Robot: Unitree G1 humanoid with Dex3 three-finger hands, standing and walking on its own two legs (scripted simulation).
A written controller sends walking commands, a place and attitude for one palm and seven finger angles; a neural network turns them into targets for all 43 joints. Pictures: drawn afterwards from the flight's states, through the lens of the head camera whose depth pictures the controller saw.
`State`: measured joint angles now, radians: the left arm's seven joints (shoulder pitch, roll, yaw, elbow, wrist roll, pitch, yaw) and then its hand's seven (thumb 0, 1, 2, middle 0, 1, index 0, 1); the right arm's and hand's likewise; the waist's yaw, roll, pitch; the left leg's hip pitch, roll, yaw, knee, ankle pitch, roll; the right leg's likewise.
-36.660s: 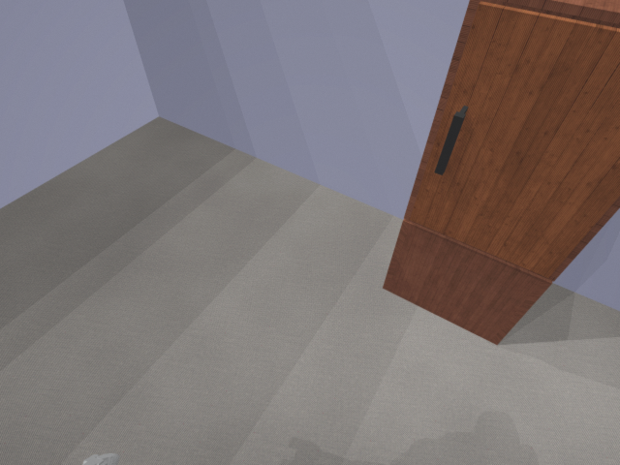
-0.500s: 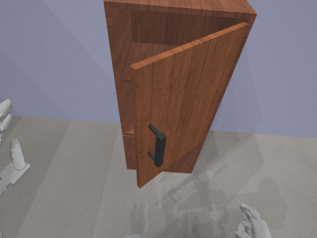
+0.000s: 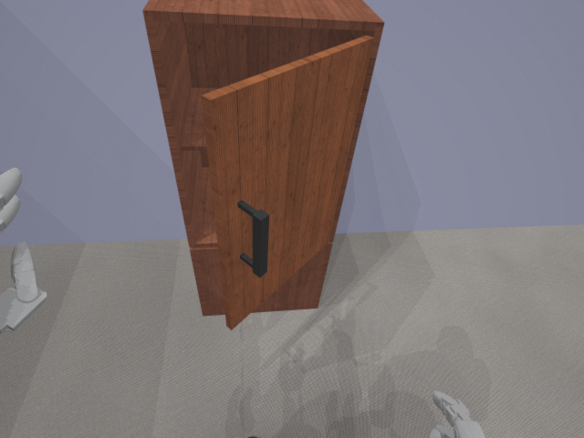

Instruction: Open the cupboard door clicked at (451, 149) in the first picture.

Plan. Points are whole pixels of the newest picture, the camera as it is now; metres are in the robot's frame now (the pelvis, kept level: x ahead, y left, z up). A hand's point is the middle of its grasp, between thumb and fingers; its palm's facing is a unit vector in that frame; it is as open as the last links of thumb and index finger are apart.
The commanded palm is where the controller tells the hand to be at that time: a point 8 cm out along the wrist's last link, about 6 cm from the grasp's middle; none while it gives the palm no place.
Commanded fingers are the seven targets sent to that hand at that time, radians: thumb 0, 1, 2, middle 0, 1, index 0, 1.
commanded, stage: stop stepping back and stand still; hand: left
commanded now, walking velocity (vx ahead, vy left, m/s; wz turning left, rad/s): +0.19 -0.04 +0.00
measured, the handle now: (252, 239) +0.46 +0.08 -0.01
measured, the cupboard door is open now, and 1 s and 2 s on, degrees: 42 42 42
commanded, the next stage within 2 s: let the arm hang, fingers relaxed in 1.38 s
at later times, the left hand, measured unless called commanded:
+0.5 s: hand (13, 359) +0.14 +0.24 +0.19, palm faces +0.36 -0.79 -0.50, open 7.4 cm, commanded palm +0.09 +0.29 +0.20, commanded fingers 0.00 0.90 0.90 -0.20 -0.30 -0.20 -0.30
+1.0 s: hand (9, 343) +0.16 +0.26 +0.18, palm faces +0.35 -0.80 -0.49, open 7.4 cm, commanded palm +0.10 +0.30 +0.20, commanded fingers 0.00 0.90 0.90 -0.20 -0.30 -0.20 -0.30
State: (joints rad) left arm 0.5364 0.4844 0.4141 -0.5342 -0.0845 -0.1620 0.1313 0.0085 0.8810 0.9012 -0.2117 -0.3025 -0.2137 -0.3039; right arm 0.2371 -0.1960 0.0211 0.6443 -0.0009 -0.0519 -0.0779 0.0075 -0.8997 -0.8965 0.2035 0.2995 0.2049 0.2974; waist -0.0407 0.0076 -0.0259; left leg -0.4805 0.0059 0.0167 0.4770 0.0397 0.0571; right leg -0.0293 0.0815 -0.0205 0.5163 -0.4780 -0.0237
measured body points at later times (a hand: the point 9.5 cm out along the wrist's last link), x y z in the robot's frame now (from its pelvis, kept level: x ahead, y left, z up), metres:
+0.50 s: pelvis -0.06 -0.01 +0.02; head -0.06 +0.00 +0.47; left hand +0.12 +0.28 +0.22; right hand +0.12 -0.21 -0.06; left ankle +0.02 +0.11 -0.71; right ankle -0.09 -0.08 -0.72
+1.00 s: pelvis -0.05 +0.00 +0.02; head -0.04 +0.01 +0.47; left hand +0.14 +0.30 +0.21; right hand +0.12 -0.23 -0.05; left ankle +0.00 +0.12 -0.72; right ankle -0.09 -0.08 -0.72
